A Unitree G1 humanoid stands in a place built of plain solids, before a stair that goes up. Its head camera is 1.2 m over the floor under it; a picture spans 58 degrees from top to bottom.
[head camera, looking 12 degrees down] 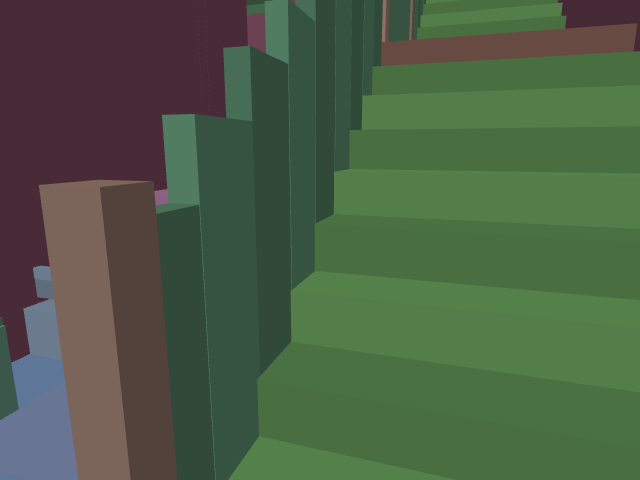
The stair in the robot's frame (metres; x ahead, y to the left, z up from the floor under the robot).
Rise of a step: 0.18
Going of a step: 0.26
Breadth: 1.34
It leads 18 degrees to the right of straight ahead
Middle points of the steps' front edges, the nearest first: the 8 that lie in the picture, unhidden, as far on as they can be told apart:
0.92 -0.46 0.55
1.17 -0.54 0.73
1.41 -0.62 0.92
1.66 -0.70 1.10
1.91 -0.78 1.28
2.15 -0.86 1.47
2.40 -0.93 1.65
2.64 -1.01 1.84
